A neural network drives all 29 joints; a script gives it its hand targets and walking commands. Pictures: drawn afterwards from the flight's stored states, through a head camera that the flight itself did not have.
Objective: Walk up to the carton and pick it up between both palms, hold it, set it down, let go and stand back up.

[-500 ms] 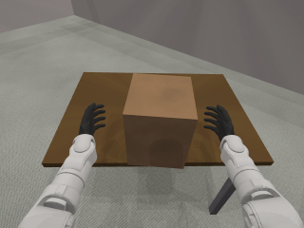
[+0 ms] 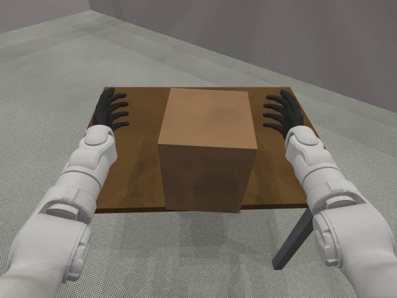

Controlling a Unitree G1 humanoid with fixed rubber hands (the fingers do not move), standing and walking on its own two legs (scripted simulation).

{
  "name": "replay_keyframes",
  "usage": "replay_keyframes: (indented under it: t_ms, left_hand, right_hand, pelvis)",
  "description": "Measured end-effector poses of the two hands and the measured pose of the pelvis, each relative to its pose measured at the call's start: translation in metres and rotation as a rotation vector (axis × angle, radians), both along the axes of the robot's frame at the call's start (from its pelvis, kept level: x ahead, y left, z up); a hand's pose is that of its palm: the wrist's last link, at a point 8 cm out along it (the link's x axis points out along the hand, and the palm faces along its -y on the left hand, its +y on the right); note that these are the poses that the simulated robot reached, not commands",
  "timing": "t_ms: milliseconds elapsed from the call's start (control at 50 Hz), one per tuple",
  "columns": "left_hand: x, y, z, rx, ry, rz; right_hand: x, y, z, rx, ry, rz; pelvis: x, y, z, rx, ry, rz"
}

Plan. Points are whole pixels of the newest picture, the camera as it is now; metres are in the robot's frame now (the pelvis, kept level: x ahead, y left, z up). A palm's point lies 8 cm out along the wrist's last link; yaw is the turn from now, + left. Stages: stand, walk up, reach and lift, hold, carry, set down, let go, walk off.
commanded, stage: reach and lift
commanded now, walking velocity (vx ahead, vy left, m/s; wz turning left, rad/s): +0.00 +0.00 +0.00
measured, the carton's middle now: (205, 152) +0.50 -0.03 +0.01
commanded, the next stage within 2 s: none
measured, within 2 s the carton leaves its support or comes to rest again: neither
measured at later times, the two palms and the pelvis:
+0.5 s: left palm (94, 87) +0.46 +0.19 +0.22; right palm (288, 93) +0.46 -0.18 +0.21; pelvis -0.01 +0.00 +0.00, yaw +0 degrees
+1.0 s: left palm (119, 122) +0.48 +0.17 +0.12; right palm (275, 127) +0.47 -0.18 +0.12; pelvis +0.00 +0.00 +0.00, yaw +0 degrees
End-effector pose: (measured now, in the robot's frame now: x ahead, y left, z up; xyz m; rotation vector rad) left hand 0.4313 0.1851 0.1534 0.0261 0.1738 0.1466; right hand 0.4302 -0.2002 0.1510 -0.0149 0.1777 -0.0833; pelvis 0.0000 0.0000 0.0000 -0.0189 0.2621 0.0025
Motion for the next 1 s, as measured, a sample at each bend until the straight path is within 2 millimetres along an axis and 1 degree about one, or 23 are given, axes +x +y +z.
replay_keyframes:
  t_ms: [140,340,440,540,640,720,860,1000]
  left_hand:
    - [0.012,0.001,0.025,-0.001,0.001,0.006]
    - [0.026,0.006,0.057,-0.014,0.002,0.019]
    - [0.03,0.009,0.068,-0.015,0.001,0.016]
    - [0.034,0.009,0.069,-0.015,0.007,0.006]
    - [0.038,0.006,0.059,-0.015,0.017,-0.004]
    - [0.042,0.003,0.045,-0.018,0.025,-0.011]
    - [0.047,-0.005,0.01,-0.017,0.043,-0.021]
    - [0.052,-0.015,-0.03,-0.017,0.06,-0.032]
  right_hand:
    - [0.012,0.006,0.024,-0.004,0.003,-0.004]
    - [0.025,0.013,0.052,-0.003,0.014,-0.013]
    - [0.03,0.015,0.061,0.001,0.022,-0.015]
    - [0.034,0.015,0.06,0.005,0.033,-0.017]
    - [0.036,0.014,0.049,0.006,0.047,-0.019]
    - [0.037,0.014,0.035,0.003,0.053,-0.018]
    - [0.039,0.017,0.003,0.003,0.052,-0.012]
    - [0.039,0.017,-0.032,0.0,0.054,-0.016]
  pelvis:
    - [-0.002,0.001,0.001,-0.002,0.012,-0.006]
    - [-0.006,0.001,0.003,-0.004,0.04,-0.008]
    - [-0.007,0.001,0.004,-0.006,0.057,-0.005]
    - [-0.007,0.001,0.005,-0.008,0.07,-0.001]
    - [-0.007,0.0,0.006,-0.009,0.087,0.002]
    - [-0.006,-0.001,0.006,-0.009,0.106,0.002]
    - [-0.003,-0.001,0.006,-0.007,0.144,0.0]
    - [0.001,-0.001,0.004,-0.005,0.184,-0.007]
